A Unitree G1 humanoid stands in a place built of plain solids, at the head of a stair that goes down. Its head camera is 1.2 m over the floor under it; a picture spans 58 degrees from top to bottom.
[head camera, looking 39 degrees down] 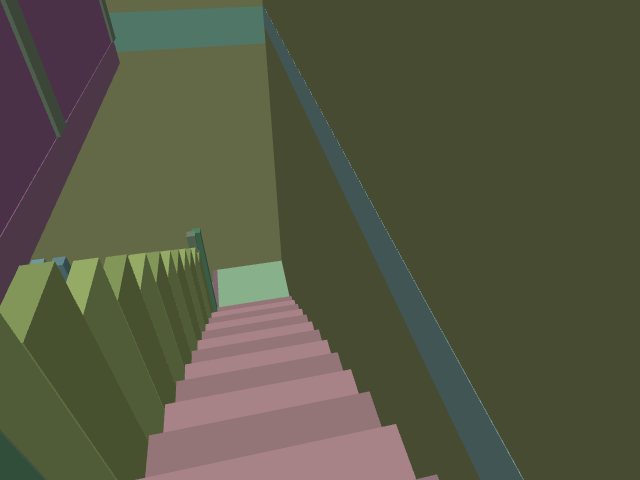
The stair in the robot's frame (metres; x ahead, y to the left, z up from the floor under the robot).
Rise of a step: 0.20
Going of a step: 0.25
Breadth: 0.87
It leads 12 degrees to the left of straight ahead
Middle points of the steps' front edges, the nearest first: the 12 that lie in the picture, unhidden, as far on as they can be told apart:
0.65 0.17 -0.20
0.90 0.22 -0.40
1.14 0.27 -0.60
1.39 0.33 -0.80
1.63 0.38 -1.00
1.88 0.43 -1.20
2.12 0.49 -1.40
2.36 0.54 -1.60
2.61 0.59 -1.80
2.85 0.64 -2.00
3.10 0.70 -2.20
3.34 0.75 -2.40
